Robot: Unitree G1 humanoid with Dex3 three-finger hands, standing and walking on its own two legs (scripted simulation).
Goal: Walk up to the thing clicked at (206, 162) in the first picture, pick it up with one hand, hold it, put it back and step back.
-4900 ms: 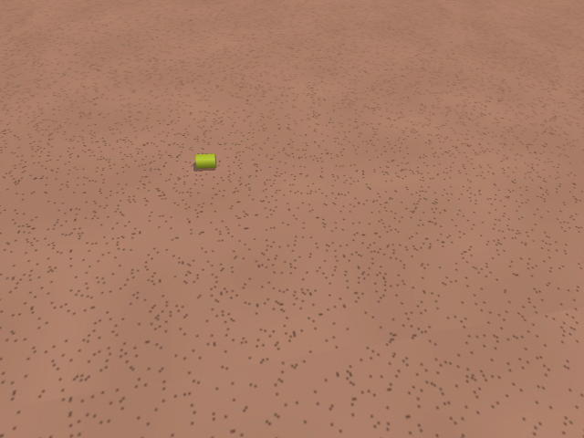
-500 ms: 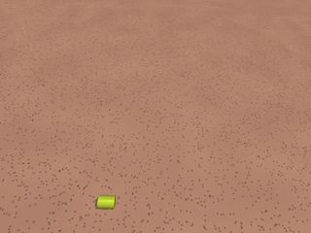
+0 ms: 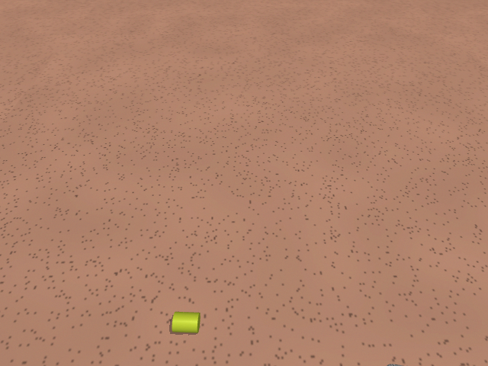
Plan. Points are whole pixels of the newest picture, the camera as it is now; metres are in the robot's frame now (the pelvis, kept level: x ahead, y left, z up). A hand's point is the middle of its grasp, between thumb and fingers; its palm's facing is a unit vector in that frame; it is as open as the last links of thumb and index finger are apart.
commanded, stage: walk up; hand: left
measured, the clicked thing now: (186, 322) +0.42 +0.21 -0.75
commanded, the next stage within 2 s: stand in 0.88 s
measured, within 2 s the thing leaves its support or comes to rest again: neither
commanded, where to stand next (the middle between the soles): +0.06 -0.01 m, yaw -1 degrees
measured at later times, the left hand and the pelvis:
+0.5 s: hand out of the picture +0.10 +0.24 -0.16, palm faces -0.03 -0.95 -0.32, open 7.4 cm; pelvis +0.01 +0.00 +0.00, yaw -1 degrees
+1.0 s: hand out of the picture +0.09 +0.25 -0.16, palm faces -0.02 -0.94 -0.33, open 7.4 cm; pelvis +0.01 +0.00 +0.00, yaw -1 degrees
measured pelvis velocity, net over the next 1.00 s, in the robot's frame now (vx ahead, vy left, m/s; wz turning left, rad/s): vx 0.01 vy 0.00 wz -0.01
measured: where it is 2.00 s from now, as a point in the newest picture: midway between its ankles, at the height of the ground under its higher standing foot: outside the picture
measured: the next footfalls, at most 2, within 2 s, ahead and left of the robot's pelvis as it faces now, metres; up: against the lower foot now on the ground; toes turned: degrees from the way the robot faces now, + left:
none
